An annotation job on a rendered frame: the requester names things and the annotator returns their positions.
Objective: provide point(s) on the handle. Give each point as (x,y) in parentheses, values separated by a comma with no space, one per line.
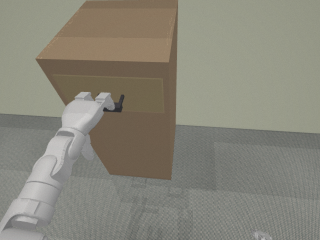
(118,105)

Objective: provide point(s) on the robot left forearm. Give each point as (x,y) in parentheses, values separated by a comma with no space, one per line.
(35,204)

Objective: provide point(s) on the drawer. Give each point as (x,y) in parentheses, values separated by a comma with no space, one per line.
(140,93)

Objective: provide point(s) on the robot left hand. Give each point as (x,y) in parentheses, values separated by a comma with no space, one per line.
(84,113)

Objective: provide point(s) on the cabinet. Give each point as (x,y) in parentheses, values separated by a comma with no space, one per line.
(123,38)

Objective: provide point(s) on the left robot upper arm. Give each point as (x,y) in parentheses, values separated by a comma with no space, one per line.
(12,233)

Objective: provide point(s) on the robot right hand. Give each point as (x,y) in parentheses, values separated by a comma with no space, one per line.
(259,235)

